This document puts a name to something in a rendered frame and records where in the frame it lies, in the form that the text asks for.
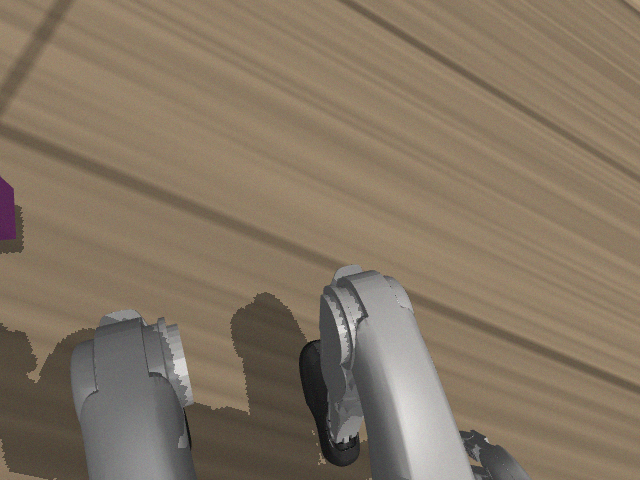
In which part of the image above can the small box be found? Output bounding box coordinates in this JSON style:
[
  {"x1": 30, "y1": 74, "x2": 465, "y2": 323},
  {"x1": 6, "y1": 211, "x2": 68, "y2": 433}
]
[{"x1": 0, "y1": 176, "x2": 16, "y2": 240}]

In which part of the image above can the right robot foot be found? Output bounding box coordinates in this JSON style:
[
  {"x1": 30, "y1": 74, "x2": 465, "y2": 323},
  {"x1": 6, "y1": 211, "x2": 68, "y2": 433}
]
[{"x1": 299, "y1": 340, "x2": 360, "y2": 467}]

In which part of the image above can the right robot hand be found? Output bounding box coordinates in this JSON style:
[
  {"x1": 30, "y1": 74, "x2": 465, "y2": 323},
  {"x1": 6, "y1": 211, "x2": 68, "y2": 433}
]
[{"x1": 459, "y1": 430, "x2": 532, "y2": 480}]

